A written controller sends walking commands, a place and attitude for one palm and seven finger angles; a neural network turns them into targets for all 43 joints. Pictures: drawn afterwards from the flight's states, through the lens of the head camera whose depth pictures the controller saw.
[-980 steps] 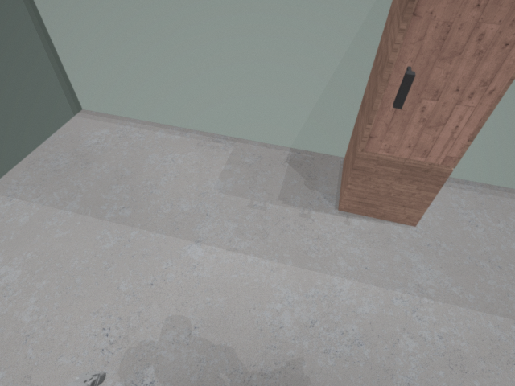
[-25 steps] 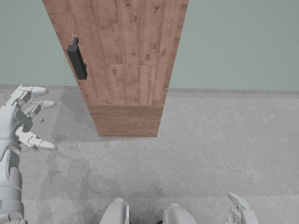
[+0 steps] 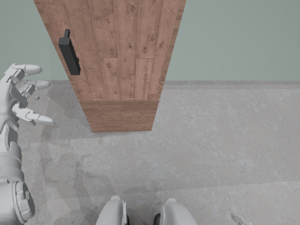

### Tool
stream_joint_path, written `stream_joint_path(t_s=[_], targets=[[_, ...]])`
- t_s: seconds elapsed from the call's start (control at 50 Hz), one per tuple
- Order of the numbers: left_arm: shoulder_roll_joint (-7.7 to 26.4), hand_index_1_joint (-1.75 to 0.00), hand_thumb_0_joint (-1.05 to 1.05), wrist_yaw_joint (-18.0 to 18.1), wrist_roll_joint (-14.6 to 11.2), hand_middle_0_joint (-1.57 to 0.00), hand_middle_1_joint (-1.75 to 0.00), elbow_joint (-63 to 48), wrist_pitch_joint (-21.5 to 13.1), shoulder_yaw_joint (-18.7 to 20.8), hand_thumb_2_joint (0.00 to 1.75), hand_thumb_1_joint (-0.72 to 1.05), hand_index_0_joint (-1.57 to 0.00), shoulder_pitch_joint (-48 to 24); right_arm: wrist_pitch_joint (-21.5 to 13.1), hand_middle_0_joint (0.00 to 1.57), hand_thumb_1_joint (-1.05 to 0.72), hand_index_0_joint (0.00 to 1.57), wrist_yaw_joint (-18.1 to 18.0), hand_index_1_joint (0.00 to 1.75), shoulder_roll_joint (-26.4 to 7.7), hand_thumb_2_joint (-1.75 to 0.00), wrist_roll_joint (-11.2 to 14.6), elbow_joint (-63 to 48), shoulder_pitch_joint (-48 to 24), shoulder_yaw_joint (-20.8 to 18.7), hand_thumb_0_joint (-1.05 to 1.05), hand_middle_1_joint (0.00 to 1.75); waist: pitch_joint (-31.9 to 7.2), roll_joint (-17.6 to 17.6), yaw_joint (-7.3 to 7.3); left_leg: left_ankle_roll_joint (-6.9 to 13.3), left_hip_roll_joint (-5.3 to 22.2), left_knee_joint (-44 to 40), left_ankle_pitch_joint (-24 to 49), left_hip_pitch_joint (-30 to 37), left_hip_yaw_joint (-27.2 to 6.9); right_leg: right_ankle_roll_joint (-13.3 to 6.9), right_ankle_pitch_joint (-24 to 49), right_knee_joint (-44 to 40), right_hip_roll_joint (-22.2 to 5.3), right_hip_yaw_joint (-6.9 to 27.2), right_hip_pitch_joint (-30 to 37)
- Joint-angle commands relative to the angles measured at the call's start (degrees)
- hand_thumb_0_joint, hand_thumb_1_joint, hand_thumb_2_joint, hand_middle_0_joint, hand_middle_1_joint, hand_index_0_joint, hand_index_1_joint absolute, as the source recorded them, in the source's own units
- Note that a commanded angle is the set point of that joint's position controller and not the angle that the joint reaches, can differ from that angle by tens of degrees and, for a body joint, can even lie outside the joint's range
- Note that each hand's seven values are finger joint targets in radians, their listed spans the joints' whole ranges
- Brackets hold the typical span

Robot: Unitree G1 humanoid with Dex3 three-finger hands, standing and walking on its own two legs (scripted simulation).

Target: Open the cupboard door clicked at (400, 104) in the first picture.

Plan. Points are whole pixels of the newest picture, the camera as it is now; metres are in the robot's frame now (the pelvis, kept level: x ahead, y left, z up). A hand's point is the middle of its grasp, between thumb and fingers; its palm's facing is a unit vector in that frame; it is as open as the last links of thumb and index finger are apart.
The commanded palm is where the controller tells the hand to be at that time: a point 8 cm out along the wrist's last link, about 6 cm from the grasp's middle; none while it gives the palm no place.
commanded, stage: move the hooked fingers beside the handle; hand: left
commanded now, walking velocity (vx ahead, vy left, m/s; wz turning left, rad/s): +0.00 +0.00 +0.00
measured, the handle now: (71, 52) +0.59 +0.24 +0.04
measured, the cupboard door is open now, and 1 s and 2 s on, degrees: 0 0 0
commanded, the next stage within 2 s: slide the fingers in behind the handle in 1.54 s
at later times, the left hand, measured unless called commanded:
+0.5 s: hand (38, 73) +0.49 +0.30 +0.05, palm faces +0.09 -1.00 -0.01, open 14.0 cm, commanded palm +0.48 +0.34 +0.05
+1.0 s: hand (45, 66) +0.53 +0.30 +0.03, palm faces +0.07 -1.00 +0.01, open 14.0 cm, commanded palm +0.53 +0.33 +0.04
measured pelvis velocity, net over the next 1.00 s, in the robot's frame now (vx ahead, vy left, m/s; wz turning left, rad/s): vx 0.00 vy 0.01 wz -0.04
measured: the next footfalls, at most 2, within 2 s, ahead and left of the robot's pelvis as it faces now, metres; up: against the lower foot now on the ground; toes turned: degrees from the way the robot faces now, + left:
none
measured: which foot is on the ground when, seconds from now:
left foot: down 0.00-1.00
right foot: down 0.00-1.00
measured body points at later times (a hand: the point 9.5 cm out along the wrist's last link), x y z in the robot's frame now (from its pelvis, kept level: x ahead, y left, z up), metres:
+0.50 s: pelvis +0.00 +0.00 -0.02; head +0.16 +0.05 +0.40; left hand +0.48 +0.36 +0.05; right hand +0.01 -0.28 -0.11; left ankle +0.03 +0.08 -0.66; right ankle +0.02 -0.12 -0.66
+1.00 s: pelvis +0.00 +0.01 -0.02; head +0.19 +0.05 +0.38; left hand +0.52 +0.36 +0.03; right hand -0.01 -0.26 -0.11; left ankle +0.03 +0.08 -0.66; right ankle +0.02 -0.12 -0.66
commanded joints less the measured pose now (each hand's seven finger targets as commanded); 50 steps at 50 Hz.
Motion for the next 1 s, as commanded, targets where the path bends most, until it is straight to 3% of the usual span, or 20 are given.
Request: stream_joint_path(t_s=[0.0,0.1,0.2,0.22,0.28,0.34,0.42,0.5,0.58,0.6,0.64,0.7,0.72,0.74,0.76,0.78,0.84,0.86,0.92,0.98], targets=[[19.5,-1.20,0.00,1.6,0.4,-0.30,-1.20,-7.1,-4.9,4.0,0.30,-0.50,-0.30,-21.7,-0.3,0.20,-0.90,0.20,-0.4,0.30,-11.4,-0.90,-0.1,-4.4,6.7,-4.2,0.00,0.30,-21.6,8.0,0.10,-2.6,0.3,-8.8,18.7,21.3,-7.3,-1.0,9.2,-5.1,1.4,2.3,2.8],[23.0,-1.20,0.00,1.5,1.8,-0.30,-1.20,-5.4,-6.7,5.2,0.30,-0.50,-0.30,-26.8,1.2,0.20,-0.90,0.20,-0.2,0.30,-12.1,-0.90,-0.8,-3.7,8.1,-4.0,0.00,0.30,-24.8,10.2,-0.58,-3.0,0.7,-7.5,21.2,23.6,-8.2,-1.0,9.7,-4.1,1.6,2.1,0.7],[23.4,-1.20,0.00,0.2,1.9,-0.30,-1.20,-3.4,-6.0,4.4,0.30,-0.50,-0.30,-28.9,2.8,0.20,-0.90,0.20,-0.2,0.30,-12.7,-0.90,-0.8,-2.8,9.3,-4.0,0.00,0.30,-26.6,12.5,-1.40,-3.7,1.4,-7.1,24.1,26.8,-9.6,-1.0,9.6,-3.9,1.7,1.6,-2.6],[21.9,-1.20,0.00,0.0,1.9,-0.30,-1.20,-2.4,-5.4,2.8,0.30,-0.50,-0.30,-30.7,3.0,0.20,-0.90,0.20,-0.2,0.30,-12.5,-0.90,-0.8,-2.6,9.2,-3.9,0.00,0.30,-25.1,11.7,-2.56,-3.3,1.3,-6.9,22.4,25.5,-9.4,-0.8,9.4,-4.2,1.6,1.7,-3.2],[24.0,-1.20,0.00,0.3,2.5,-0.30,-1.20,0.2,-4.2,3.1,0.30,-0.50,-0.30,-35.2,3.5,0.20,-0.90,0.20,-0.6,0.30,-12.9,-0.90,-0.8,-2.1,9.8,-3.4,0.00,0.30,-22.8,10.3,-3.89,-2.7,1.1,-6.4,19.4,21.9,-9.7,-0.8,8.7,-3.9,1.6,1.7,-3.9],[29.5,-1.20,0.00,1.0,3.7,-0.30,-1.20,-0.3,-4.3,6.0,0.30,-0.50,-0.30,-36.5,3.9,0.20,-0.90,0.20,-0.7,0.30,-13.4,-0.90,-1.1,-2.3,10.7,-3.3,0.00,0.30,-26.4,12.4,-3.22,-2.8,1.0,-5.6,21.3,22.4,-9.5,-0.8,9.5,-3.5,1.5,2.0,-3.2],[31.6,-1.20,0.00,1.5,4.6,-0.30,-1.20,-1.3,-5.3,7.2,0.30,-0.50,-0.30,-37.6,4.6,0.20,-0.90,0.20,-0.1,0.30,-13.2,-0.90,-1.7,-1.9,11.9,-3.3,0.00,0.30,-31.0,15.0,-3.27,-3.6,1.5,-3.6,29.0,25.9,-9.9,-0.7,12.4,-2.5,1.9,1.8,-3.6],[33.0,-1.20,0.00,0.2,5.2,-0.30,-1.20,4.7,-2.6,6.8,0.30,-0.50,-0.30,-37.8,5.5,0.20,-0.90,0.20,-0.1,0.30,-13.6,-0.90,-1.4,-2.2,12.4,-2.6,0.00,0.30,-26.4,12.4,-4.44,-2.3,1.3,-3.4,24.9,20.4,-9.0,-0.5,12.1,-3.2,2.1,2.1,-2.6],[33.6,-1.20,0.00,-0.4,6.0,-0.30,-1.20,4.7,-1.3,5.5,0.30,-0.50,-0.30,-41.2,6.2,0.20,-0.90,0.20,-0.2,0.30,-13.6,-0.90,-1.4,-2.6,13.1,-2.2,0.00,0.30,-27.1,14.7,-5.46,-2.1,1.4,-2.5,25.6,20.6,-9.2,-0.5,12.6,-2.7,2.2,2.0,-4.5],[36.1,-1.20,0.00,-0.2,6.4,-0.30,-1.20,4.2,-1.3,7.2,0.30,-0.50,-0.30,-41.7,6.2,0.20,-0.90,0.20,-0.2,0.30,-13.9,-0.90,-1.5,-2.5,13.5,-2.2,0.00,0.30,-28.3,15.2,-5.13,-2.3,1.6,-2.3,26.4,21.0,-9.4,-0.5,12.7,-2.5,2.3,2.0,-4.4],[35.5,-1.20,0.00,0.0,6.4,-0.30,-1.20,3.6,-1.7,6.0,0.30,-0.50,-0.30,-45.7,6.4,0.20,-0.90,0.20,-0.2,0.30,-13.8,-0.90,-1.6,-2.1,13.6,-2.0,0.00,0.30,-27.8,15.8,-6.58,-2.4,1.8,-1.8,25.7,21.5,-9.9,-0.4,11.9,-2.4,2.3,1.8,-6.6],[38.7,-1.20,0.00,0.6,7.1,-0.30,-1.20,3.2,-2.2,7.6,0.30,-0.50,-0.30,-48.4,6.5,0.20,-0.90,0.20,-0.2,0.30,-14.2,-0.90,-1.9,-1.9,14.3,-1.8,0.00,0.30,-29.9,17.2,-6.84,-2.7,2.1,-1.2,27.1,22.3,-10.6,-0.5,11.8,-1.6,2.4,1.6,-7.5],[36.5,-1.20,0.00,0.4,7.2,-0.30,-1.20,4.4,-1.9,5.7,0.30,-0.50,-0.30,-49.0,6.5,0.20,-0.90,0.20,0.0,0.30,-13.8,-0.90,-1.7,-1.8,14.4,-1.6,0.00,0.30,-29.6,18.5,-7.32,-2.8,2.0,-0.8,27.3,22.7,-10.5,-0.5,11.8,-1.7,2.4,1.6,-8.7],[37.3,-1.20,0.00,0.4,7.5,-0.30,-1.20,5.7,-1.5,6.4,0.30,-0.50,-0.30,-47.0,6.7,0.20,-0.90,0.20,0.0,0.30,-14.1,-0.90,-1.9,-1.9,14.7,-1.6,0.00,0.30,-29.0,17.5,-6.86,-3.0,2.1,-1.1,27.0,22.6,-10.8,-0.5,11.3,-1.7,2.4,1.3,-8.7],[35.3,-1.20,0.00,0.1,7.6,-0.30,-1.20,6.2,-0.8,4.7,0.30,-0.50,-0.30,-46.6,6.9,0.20,-0.90,0.20,0.2,0.30,-13.9,-0.90,-1.8,-2.0,14.8,-1.4,0.00,0.30,-29.1,17.5,-7.40,-2.8,2.1,-0.9,27.3,22.6,-10.7,-0.4,11.6,-1.8,2.4,1.4,-8.9],[35.9,-1.20,0.00,-0.2,7.7,-0.30,-1.20,6.1,-0.6,5.4,0.30,-0.50,-0.30,-44.8,7.1,0.20,-0.90,0.20,0.2,0.30,-14.0,-0.90,-1.8,-2.2,15.1,-1.5,0.00,0.30,-30.0,19.0,-6.29,-3.3,2.2,-1.3,29.8,24.5,-11.3,-0.7,11.9,-1.5,2.4,1.0,-9.1],[34.4,-1.20,0.00,-0.7,7.8,-0.30,-1.20,6.6,1.3,4.2,0.30,-0.50,-0.30,-42.8,8.0,0.20,-0.90,0.20,0.4,0.30,-14.0,-0.90,-1.8,-2.8,15.3,-1.5,0.00,0.30,-29.6,17.4,-6.48,-3.0,2.3,-1.4,29.5,23.9,-10.9,-0.3,12.3,-2.0,2.4,0.9,-9.1],[35.4,-1.20,0.00,-0.6,7.6,-0.30,-1.20,7.6,1.9,5.2,0.30,-0.50,-0.30,-42.5,8.0,0.20,-0.90,0.20,0.3,0.30,-14.0,-0.90,-1.7,-3.1,15.3,-1.4,0.00,0.30,-28.9,15.4,-6.45,-2.5,2.1,-1.3,27.3,21.3,-10.5,-0.2,12.3,-2.1,2.5,1.1,-7.6],[39.1,-1.20,0.00,0.3,7.3,-0.30,-1.20,4.9,1.2,8.1,0.30,-0.50,-0.30,-45.9,7.8,0.20,-0.90,0.20,0.2,0.30,-14.1,-0.90,-1.8,-3.4,15.2,-1.4,0.00,0.30,-30.0,15.2,-6.57,-2.1,2.0,-0.8,25.9,19.4,-10.2,-0.2,12.3,-1.8,2.7,1.5,-6.4],[43.4,-1.20,0.00,2.2,8.2,-0.30,-1.20,-1.1,-1.6,11.2,0.30,-0.50,-0.30,-48.4,7.2,0.20,-0.90,0.20,0.5,0.30,-14.1,-0.90,-2.3,-3.0,15.6,-1.8,0.00,0.30,-33.9,19.7,-5.54,-3.0,2.2,-0.6,30.0,23.1,-10.7,-0.7,13.3,-0.9,2.8,1.5,-6.1]])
